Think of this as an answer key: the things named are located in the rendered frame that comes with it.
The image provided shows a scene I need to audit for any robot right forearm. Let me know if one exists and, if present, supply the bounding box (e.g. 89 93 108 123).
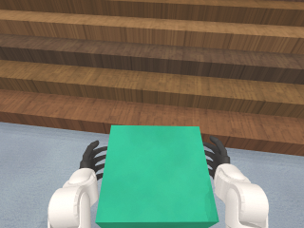
214 163 269 228

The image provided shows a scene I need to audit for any carton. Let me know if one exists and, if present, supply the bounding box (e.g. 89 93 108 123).
95 124 219 228

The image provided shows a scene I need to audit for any robot left hand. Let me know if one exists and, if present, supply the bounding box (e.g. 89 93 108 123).
79 140 108 180

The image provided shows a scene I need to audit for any robot left forearm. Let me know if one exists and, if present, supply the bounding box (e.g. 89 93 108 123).
47 168 99 228

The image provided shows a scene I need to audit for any robot right hand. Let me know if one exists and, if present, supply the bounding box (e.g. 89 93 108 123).
202 135 231 179

